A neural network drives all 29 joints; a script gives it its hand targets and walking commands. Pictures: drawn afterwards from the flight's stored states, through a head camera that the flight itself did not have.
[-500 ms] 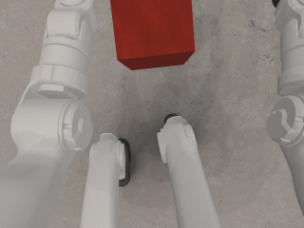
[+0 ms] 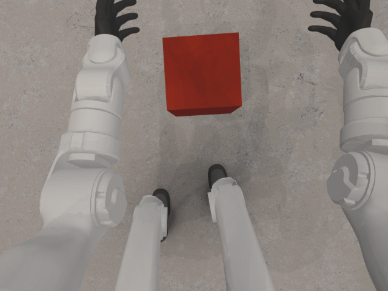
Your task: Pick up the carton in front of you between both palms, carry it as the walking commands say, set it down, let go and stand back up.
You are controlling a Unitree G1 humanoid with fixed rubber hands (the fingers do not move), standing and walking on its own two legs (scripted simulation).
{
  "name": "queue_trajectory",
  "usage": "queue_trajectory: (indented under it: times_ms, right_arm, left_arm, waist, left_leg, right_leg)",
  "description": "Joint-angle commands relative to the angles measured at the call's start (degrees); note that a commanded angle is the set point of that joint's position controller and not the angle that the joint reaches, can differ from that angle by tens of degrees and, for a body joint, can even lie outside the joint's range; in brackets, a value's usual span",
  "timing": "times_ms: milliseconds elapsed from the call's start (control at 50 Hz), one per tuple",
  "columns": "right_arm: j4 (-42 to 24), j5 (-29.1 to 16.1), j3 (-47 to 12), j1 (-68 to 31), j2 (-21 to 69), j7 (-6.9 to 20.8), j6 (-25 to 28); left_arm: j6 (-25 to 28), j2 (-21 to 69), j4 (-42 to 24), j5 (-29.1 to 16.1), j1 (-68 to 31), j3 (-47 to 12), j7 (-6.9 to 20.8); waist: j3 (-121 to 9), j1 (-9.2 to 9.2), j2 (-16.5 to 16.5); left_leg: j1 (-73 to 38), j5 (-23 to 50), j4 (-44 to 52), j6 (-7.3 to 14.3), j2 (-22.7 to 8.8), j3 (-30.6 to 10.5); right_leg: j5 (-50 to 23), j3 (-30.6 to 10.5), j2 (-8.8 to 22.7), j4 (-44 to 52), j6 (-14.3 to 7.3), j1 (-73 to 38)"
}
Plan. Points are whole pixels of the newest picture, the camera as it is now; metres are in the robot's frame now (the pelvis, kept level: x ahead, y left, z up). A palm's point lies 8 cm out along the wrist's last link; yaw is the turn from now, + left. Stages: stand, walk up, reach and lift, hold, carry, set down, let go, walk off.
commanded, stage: let go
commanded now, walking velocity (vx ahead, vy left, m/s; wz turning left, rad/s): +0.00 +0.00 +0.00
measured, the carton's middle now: (201, 81) +0.54 -0.10 -0.50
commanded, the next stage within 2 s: stand in 1.40 s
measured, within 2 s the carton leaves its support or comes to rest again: neither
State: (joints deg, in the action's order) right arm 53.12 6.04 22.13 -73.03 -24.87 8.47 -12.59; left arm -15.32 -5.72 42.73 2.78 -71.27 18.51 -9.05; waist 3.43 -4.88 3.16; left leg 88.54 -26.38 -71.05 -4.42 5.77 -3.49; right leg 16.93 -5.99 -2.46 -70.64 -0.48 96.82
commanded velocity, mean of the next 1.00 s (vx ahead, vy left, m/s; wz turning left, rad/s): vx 0.00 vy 0.00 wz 0.00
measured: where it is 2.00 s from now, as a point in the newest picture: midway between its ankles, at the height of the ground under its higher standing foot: (191, 211)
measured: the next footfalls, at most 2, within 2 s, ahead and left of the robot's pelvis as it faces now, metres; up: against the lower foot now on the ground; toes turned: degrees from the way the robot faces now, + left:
none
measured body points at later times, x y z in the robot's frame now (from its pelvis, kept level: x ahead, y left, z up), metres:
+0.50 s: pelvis +0.04 +0.00 +0.10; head +0.27 -0.05 +0.48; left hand +0.44 +0.13 -0.01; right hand +0.38 -0.30 -0.01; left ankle +0.05 +0.15 -0.59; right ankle +0.10 -0.10 -0.59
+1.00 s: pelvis +0.08 +0.03 +0.15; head +0.12 +0.02 +0.60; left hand +0.28 +0.25 +0.08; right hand +0.24 -0.22 +0.07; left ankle +0.05 +0.15 -0.59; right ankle +0.10 -0.10 -0.59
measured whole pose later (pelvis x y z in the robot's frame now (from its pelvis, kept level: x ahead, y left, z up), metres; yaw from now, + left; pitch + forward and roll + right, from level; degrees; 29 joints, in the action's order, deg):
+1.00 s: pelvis +0.08 +0.03 +0.15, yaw -4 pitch +0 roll -1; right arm 24.8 -0.3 2.6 11.8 -13.1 4.5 -3.4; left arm -2.4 -12.0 27.9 0.4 10.4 2.9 2.7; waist 4.2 -0.7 1.8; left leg 9.1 -17.8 -26.6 0.5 1.5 -4.9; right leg 10.0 -3.5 -1.2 -24.4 1.1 14.8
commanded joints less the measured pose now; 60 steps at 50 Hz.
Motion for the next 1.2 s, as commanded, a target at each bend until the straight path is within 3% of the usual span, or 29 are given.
queue_trajectory:
  times_ms: [0,20,60,80,180,260,280,360,380,400,420,440,460,480,640,720,820,840,860,880,900,960,980,1000,1020,1040,1140,1160,1180]
  right_arm:
    - [-9.5,0.8,3.1,-12.2,-7.5,0.2,2.1]
    - [-11.5,0.0,1.7,-11.0,-5.6,0.0,2.0]
    - [-6.0,3.9,1.5,-2.6,-5.0,-0.5,1.5]
    - [-5.0,3.9,1.4,-1.2,-6.1,-0.1,1.8]
    - [-16.6,3.4,-2.5,13.1,-3.3,0.1,3.3]
    - [-19.9,3.9,-2.8,20.0,-1.3,-1.0,6.0]
    - [-21.8,0.9,-5.8,22.0,1.5,-0.9,6.2]
    - [-24.3,-0.7,-6.4,32.8,3.3,-1.1,8.0]
    - [-21.7,-2.9,-10.6,34.2,5.9,-0.7,8.1]
    - [-22.9,-1.3,-7.1,39.1,4.1,-0.5,8.5]
    - [-23.0,-0.8,-5.4,39.2,0.0,-0.9,8.8]
    - [-22.9,-0.1,-6.1,45.8,0.9,-0.9,9.3]
    - [-23.1,-0.9,-8.2,47.2,4.1,-0.9,8.9]
    - [-24.6,-2.9,-8.6,46.2,5.1,-0.6,10.1]
    - [-30.5,-4.6,-12.5,63.2,7.6,-2.2,13.0]
    - [-29.1,-5.5,-15.1,75.3,5.4,-2.2,12.5]
    - [-33.1,-5.8,-17.3,76.0,5.9,-3.7,11.8]
    - [-34.2,-6.2,-16.4,78.4,6.1,-3.5,11.5]
    - [-33.4,-6.9,-17.3,79.4,6.5,-4.1,11.0]
    - [-33.9,-7.4,-19.6,81.7,6.8,-4.0,10.3]
    - [-35.1,-6.4,-18.6,80.0,6.3,-4.2,10.2]
    - [-34.6,-7.6,-20.7,80.9,9.5,-4.2,8.4]
    - [-36.2,-6.6,-18.2,83.8,8.1,-4.3,7.9]
    - [-34.6,-7.9,-20.4,84.3,9.6,-4.4,7.6]
    - [-36.3,-5.2,-16.5,81.9,5.8,-4.7,7.3]
    - [-34.8,-5.8,-17.2,83.6,5.1,-4.4,6.8]
    - [-34.1,-5.2,-17.9,84.8,7.7,-4.9,5.3]
    - [-36.5,-6.0,-18.6,84.3,9.6,-4.5,5.3]
    - [-34.2,-5.9,-18.3,84.2,7.1,-4.8,5.2]
  left_arm:
    - [2.3,-7.2,-8.2,4.3,-11.3,1.5,-0.1]
    - [1.6,-8.5,-9.9,5.0,-10.5,1.6,-0.2]
    - [1.1,-2.7,-6.7,5.2,-2.2,0.2,0.1]
    - [1.2,-1.1,-9.4,2.0,-1.9,-3.0,0.6]
    - [2.1,0.0,-13.8,6.0,16.7,-3.3,0.6]
    - [5.9,-2.4,-14.7,4.0,22.2,-4.3,2.3]
    - [7.0,-3.6,-17.6,5.3,24.1,-3.4,2.7]
    - [9.4,-2.9,-19.1,1.9,34.5,-8.7,4.0]
    - [9.5,-2.5,-16.0,1.0,38.8,-9.0,4.3]
    - [10.2,-2.7,-17.0,1.9,42.9,-8.9,4.4]
    - [10.6,-4.6,-17.6,3.4,42.4,-6.5,4.5]
    - [10.8,-3.1,-17.9,3.1,45.8,-8.5,4.8]
    - [11.6,-2.3,-18.1,2.3,48.4,-8.4,5.3]
    - [11.7,-2.5,-14.7,2.3,47.7,-10.1,5.3]
    - [14.7,-7.4,-19.0,-0.3,61.2,-10.9,8.5]
    - [14.6,-9.0,-19.6,-0.2,71.7,-12.7,9.5]
    - [15.2,-7.9,-17.9,-3.3,75.0,-15.1,11.1]
    - [15.4,-9.2,-24.8,-1.6,74.4,-13.1,11.2]
    - [14.7,-11.6,-20.1,-2.0,77.3,-13.4,11.4]
    - [14.4,-8.3,-20.1,-2.4,78.9,-15.6,11.8]
    - [14.0,-10.5,-20.2,-1.8,77.9,-15.0,11.9]
    - [12.9,-9.1,-20.8,-3.4,77.3,-16.9,12.4]
    - [12.1,-10.9,-22.7,-2.5,79.0,-15.7,12.3]
    - [12.0,-11.0,-24.0,-2.2,78.4,-15.5,12.5]
    - [11.6,-11.7,-22.8,-2.6,77.8,-15.3,12.6]
    - [11.2,-14.0,-24.4,-0.6,78.2,-12.9,12.7]
    - [10.0,-10.1,-23.3,-2.5,79.5,-16.8,12.7]
    - [9.4,-11.5,-25.7,-1.9,79.4,-15.1,12.6]
    - [9.1,-10.4,-21.1,-2.2,83.4,-15.9,12.2]
  waist:
    - [-62.0,0.54,-4.0]
    - [-61.3,0.34,-6.9]
    - [-60.2,-0.32,-2.7]
    - [-60.3,-3.65,-4.8]
    - [-58.9,0.59,-3.7]
    - [-49.7,-2.67,-8.1]
    - [-48.8,1.17,-8.4]
    - [-52.3,-1.47,-9.1]
    - [-46.7,4.4,-6.0]
    - [-49.3,0.75,-5.6]
    - [-47.1,2.53,-6.3]
    - [-45.1,-0.73,-6.2]
    - [-44.6,3.9,-4.8]
    - [-41.1,1.71,-6.4]
    - [-32.1,2.06,-6.6]
    - [-20.2,2.31,0.6]
    - [-7.4,3.19,-2.0]
    - [-12.4,5.46,-2.6]
    - [-7.3,3.19,-1.9]
    - [-3.6,4.33,3.0]
    - [-2.6,4.32,-2.2]
    - [-0.4,4.64,2.3]
    - [-1.6,3.22,-1.9]
    - [-0.4,3.83,3.1]
    - [1.5,2.29,-3.1]
    - [1.6,4.74,1.5]
    - [-0.5,3.05,-2.8]
    - [-3.7,4.74,0.5]
    - [-1.3,5.86,-2.6]
  left_leg:
    - [-9.3,9.9,12.7,-1.3,2.9,10.0]
    - [-12.2,10.6,14.7,-0.7,2.7,9.7]
    - [-12.1,11.1,15.8,-2.2,2.6,10.9]
    - [-8.5,9.6,19.5,-1.8,2.2,9.0]
    - [-23.6,14.7,24.0,-1.2,1.1,8.8]
    - [-21.1,11.5,26.8,-0.3,0.6,7.6]
    - [-23.9,14.1,28.0,0.3,0.6,7.5]
    - [-25.2,14.3,31.0,0.5,0.7,6.4]
    - [-26.7,14.7,32.4,0.7,0.0,6.6]
    - [-28.4,16.9,31.7,0.4,0.2,6.1]
    - [-29.6,15.5,32.6,0.5,-0.1,5.9]
    - [-34.2,14.2,33.8,0.6,-0.7,5.8]
    - [-34.5,14.4,34.4,0.5,-0.9,6.7]
    - [-36.6,16.7,34.8,1.2,-1.2,5.0]
    - [-49.8,16.5,40.6,2.4,-1.9,4.5]
    - [-57.5,10.4,46.0,2.1,-3.7,3.8]
    - [-58.5,9.4,52.6,3.2,-5.2,3.0]
    - [-61.5,10.3,52.8,3.1,-4.7,3.2]
    - [-61.0,7.0,54.7,4.0,-6.1,2.2]
    - [-61.2,5.0,55.7,3.7,-5.7,3.4]
    - [-60.6,3.8,55.6,4.3,-5.5,2.5]
    - [-61.4,4.1,57.6,4.9,-6.2,2.1]
    - [-64.0,6.0,57.8,5.0,-6.8,1.2]
    - [-63.5,8.2,56.5,4.4,-6.1,1.8]
    - [-65.5,6.2,56.7,5.2,-6.3,1.2]
    - [-65.0,6.0,57.4,4.5,-6.4,1.5]
    - [-70.8,17.1,54.0,3.7,-5.3,1.7]
    - [-70.7,18.4,54.2,3.3,-5.4,1.8]
    - [-69.2,22.7,53.6,3.2,-4.7,3.1]
  right_leg:
    - [-32.2,6.6,-0.5,9.1,1.9,-68.5]
    - [-31.1,8.0,-0.2,9.9,2.4,-68.3]
    - [-33.5,5.7,0.1,13.2,0.9,-72.3]
    - [-37.8,5.6,0.9,12.3,0.0,-79.5]
    - [-34.1,5.6,0.2,20.0,0.5,-81.2]
    - [-32.2,5.3,1.6,23.5,0.8,-80.4]
    - [-35.6,4.7,1.5,25.3,0.8,-80.8]
    - [-40.9,2.8,2.2,25.4,1.0,-92.6]
    - [-35.4,3.9,2.2,25.5,0.8,-90.6]
    - [-37.0,3.4,2.3,26.0,0.6,-92.2]
    - [-33.4,4.2,1.7,27.2,0.8,-88.2]
    - [-31.8,3.6,1.2,29.1,0.9,-87.6]
    - [-31.1,3.1,1.8,29.9,0.8,-91.1]
    - [-30.9,4.4,1.3,30.6,1.3,-85.6]
    - [-24.0,4.9,0.5,37.3,1.4,-90.3]
    - [-12.2,5.3,0.2,41.6,0.1,-92.9]
    - [-12.2,7.6,-1.3,44.6,1.2,-97.9]
    - [-13.2,6.7,-0.7,46.3,1.0,-102.6]
    - [-12.3,7.5,-0.5,44.8,1.9,-102.2]
    - [-10.3,7.3,-0.8,45.1,2.3,-102.2]
    - [-8.0,7.9,-1.0,45.5,2.0,-102.3]
    - [-10.9,8.1,-1.5,45.0,2.7,-104.0]
    - [-13.1,7.8,-1.5,45.4,1.9,-107.0]
    - [-14.5,7.5,-1.2,45.5,1.8,-107.3]
    - [-11.5,7.8,-1.4,46.0,2.8,-104.9]
    - [-11.5,7.5,-1.2,46.2,2.6,-107.5]
    - [-18.8,7.8,-2.0,45.3,2.4,-105.7]
    - [-17.7,8.0,-1.1,46.3,2.0,-107.0]
    - [-21.4,6.8,-1.3,47.4,1.5,-107.3]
